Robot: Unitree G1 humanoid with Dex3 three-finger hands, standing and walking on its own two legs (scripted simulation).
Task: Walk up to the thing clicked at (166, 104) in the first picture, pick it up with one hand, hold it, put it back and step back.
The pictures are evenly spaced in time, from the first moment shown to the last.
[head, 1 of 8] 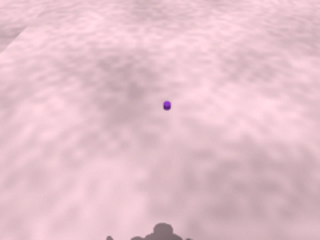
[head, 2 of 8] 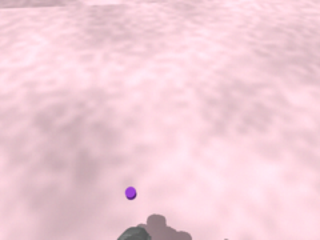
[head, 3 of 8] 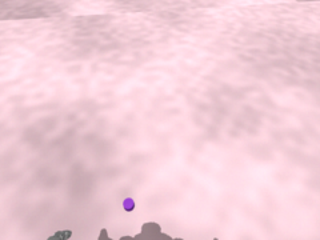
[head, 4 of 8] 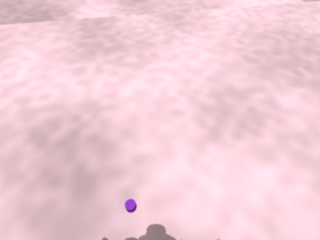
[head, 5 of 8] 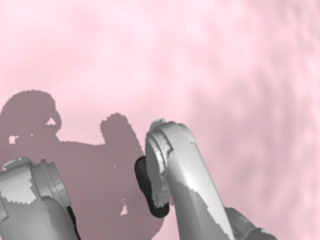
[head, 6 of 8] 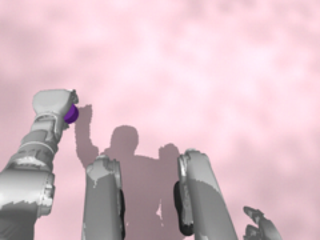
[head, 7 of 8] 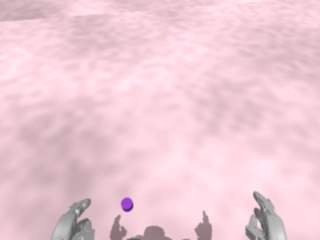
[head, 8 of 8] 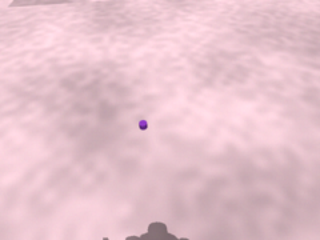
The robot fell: no
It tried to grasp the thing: yes
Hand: left
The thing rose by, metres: 0.69
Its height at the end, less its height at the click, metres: +0.00
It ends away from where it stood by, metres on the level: 0.02
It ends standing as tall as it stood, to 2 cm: yes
